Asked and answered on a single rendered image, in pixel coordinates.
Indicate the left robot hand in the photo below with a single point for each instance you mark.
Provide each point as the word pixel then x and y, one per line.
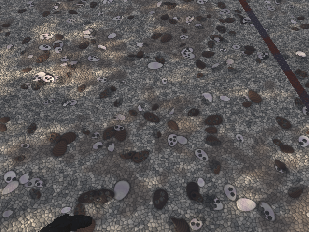
pixel 67 223

